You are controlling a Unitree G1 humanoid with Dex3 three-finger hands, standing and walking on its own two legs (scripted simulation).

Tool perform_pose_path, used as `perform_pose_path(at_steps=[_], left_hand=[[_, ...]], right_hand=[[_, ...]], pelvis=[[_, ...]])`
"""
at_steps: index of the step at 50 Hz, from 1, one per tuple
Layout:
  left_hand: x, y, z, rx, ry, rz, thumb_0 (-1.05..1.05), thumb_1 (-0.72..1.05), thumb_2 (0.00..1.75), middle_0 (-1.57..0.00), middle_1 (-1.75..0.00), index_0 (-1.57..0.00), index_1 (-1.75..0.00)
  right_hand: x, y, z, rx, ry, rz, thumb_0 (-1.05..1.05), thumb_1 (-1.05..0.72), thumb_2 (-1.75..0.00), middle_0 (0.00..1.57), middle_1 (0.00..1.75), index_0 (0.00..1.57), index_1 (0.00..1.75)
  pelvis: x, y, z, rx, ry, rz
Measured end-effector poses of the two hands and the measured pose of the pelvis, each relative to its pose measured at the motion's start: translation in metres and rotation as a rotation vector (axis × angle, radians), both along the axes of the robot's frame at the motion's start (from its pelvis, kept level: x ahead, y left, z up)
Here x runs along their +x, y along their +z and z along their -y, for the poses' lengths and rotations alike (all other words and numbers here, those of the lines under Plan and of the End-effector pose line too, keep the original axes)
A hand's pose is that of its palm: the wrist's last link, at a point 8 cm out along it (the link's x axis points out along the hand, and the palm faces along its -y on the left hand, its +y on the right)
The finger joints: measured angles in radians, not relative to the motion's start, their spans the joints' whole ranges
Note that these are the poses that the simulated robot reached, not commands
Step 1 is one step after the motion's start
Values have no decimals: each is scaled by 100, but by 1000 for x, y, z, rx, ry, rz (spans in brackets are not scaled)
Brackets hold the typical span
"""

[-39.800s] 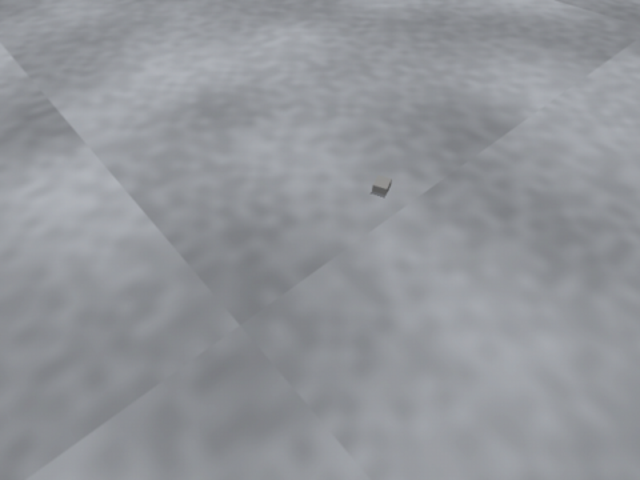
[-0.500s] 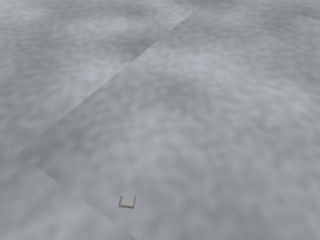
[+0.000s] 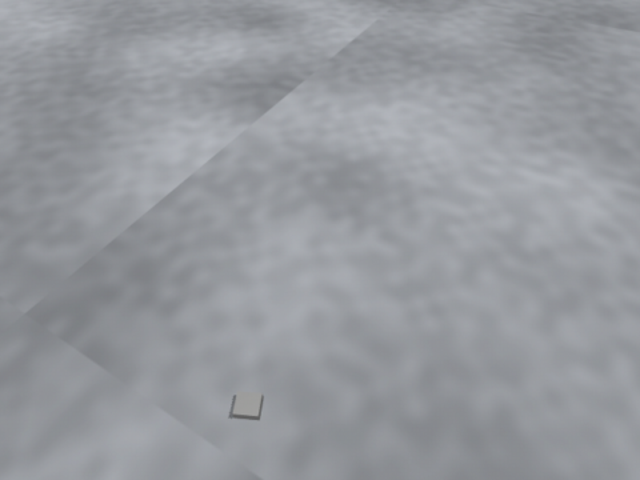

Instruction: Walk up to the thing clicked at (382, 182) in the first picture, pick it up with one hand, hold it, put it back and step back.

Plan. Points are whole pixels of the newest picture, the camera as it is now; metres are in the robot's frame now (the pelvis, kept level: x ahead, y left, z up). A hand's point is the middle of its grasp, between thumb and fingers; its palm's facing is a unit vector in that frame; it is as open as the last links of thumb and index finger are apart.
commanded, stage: stand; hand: left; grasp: from above
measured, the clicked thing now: (248, 405) +0.47 +0.23 -0.76
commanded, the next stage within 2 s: step back in 1.04 s
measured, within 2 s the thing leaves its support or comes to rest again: neither
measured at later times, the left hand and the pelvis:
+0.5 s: hand out of the picture +0.07 +0.24 -0.16, palm faces +0.01 -0.94 -0.34, open 7.4 cm; pelvis +0.00 -0.01 +0.00, yaw +0 degrees
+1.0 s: hand out of the picture +0.08 +0.23 -0.15, palm faces -0.01 -0.94 -0.35, open 7.4 cm; pelvis +0.00 -0.01 +0.00, yaw +0 degrees
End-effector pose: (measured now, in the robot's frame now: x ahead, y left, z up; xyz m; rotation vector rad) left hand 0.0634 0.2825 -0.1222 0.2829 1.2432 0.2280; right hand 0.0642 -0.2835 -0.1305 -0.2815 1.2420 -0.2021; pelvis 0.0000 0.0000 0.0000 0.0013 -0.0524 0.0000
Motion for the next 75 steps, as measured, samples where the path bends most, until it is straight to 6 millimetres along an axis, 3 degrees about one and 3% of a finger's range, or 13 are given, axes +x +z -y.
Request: perform_pose_path(at_steps=[9,53,60,65,70,75], left_hand=[[8,2,2,2,-5,14,1,91,90,-20,-30,-20,-30],[6,5,5,12,-30,5,1,91,90,-20,-30,-20,-30],[3,2,-15,46,-33,9,1,90,90,-20,-30,-20,-30],[9,-3,-37,59,-71,35,1,90,90,-20,-30,-20,-30],[21,-20,-62,37,-81,107,1,90,90,-20,-30,-20,-30],[11,-20,-69,11,-80,98,1,91,90,-20,-30,-20,-30]], right_hand=[[3,2,8,-7,0,4,0,-91,-89,20,30,20,30],[-7,2,23,-6,1,-18,0,-91,-89,21,30,20,30],[-10,1,29,-39,-3,-14,0,-91,-89,21,30,20,30],[-27,6,24,-79,-6,-25,0,-91,-89,20,30,20,30],[-53,4,5,-133,11,-58,0,-91,-89,20,30,20,30],[-76,16,-23,-116,17,-68,0,-91,-89,21,30,20,30]], pelvis=[[1,0,5,-1,-1,-3],[0,0,15,0,-5,-17],[-24,-6,5,2,-12,-15],[-38,-12,-14,8,-2,-32],[-55,-26,-38,6,16,-24],[-71,-15,-52,-35,19,-26]])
